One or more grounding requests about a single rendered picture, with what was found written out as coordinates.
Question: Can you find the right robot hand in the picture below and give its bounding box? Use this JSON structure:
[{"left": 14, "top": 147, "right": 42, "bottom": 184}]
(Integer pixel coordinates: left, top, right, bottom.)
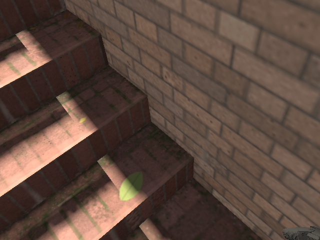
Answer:
[{"left": 282, "top": 226, "right": 320, "bottom": 240}]

